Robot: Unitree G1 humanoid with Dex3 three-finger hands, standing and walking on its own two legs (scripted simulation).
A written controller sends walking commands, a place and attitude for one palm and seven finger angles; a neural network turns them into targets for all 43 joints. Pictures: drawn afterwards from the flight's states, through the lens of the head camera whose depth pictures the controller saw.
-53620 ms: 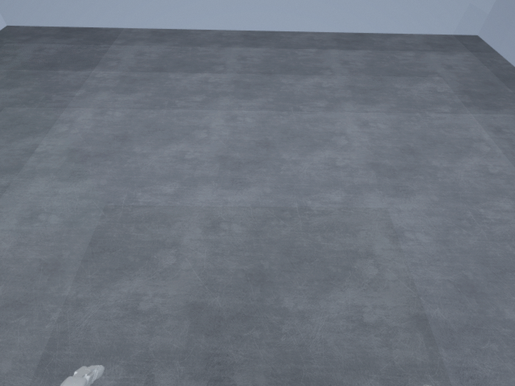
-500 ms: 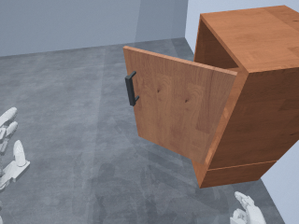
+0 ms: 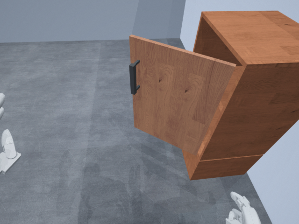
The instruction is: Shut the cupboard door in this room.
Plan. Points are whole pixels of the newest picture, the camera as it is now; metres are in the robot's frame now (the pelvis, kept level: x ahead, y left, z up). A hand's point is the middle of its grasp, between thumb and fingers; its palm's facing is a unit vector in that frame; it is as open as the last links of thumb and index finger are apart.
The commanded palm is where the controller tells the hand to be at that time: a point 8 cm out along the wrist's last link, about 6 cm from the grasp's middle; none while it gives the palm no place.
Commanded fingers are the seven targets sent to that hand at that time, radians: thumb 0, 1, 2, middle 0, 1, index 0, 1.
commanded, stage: step back with the hand held close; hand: left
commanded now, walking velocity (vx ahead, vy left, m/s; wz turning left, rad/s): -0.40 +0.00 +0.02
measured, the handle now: (135, 77) +0.71 +0.12 -0.02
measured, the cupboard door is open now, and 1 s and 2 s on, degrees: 55 55 55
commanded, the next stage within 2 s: stop stepping back and stand still in 0.82 s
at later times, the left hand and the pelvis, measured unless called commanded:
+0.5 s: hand out of the picture +0.17 +0.29 +0.18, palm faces +0.45 -0.74 -0.50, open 7.4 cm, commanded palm +0.10 +0.32 +0.19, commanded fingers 0.00 0.90 0.90 -0.20 -0.30 -0.20 -0.30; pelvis -0.03 +0.01 +0.00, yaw +2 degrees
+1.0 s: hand out of the picture -0.02 +0.23 +0.23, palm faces +0.34 -0.69 -0.64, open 7.4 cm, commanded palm -0.04 +0.27 +0.19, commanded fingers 0.00 0.90 0.90 -0.20 -0.30 -0.20 -0.30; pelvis -0.19 -0.03 +0.00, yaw -2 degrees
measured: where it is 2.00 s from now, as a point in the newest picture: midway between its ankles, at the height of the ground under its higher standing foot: outside the picture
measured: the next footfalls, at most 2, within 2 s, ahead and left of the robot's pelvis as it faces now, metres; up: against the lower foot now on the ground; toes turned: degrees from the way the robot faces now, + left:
right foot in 0.86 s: -0.23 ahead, -0.11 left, +0.00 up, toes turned -1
left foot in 1.22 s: -0.26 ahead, +0.16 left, +0.00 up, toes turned +8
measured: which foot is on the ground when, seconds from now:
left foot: down 0.00-0.92, up 0.94-1.00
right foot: down 0.00-0.40, up 0.42-0.84, down 0.86-1.00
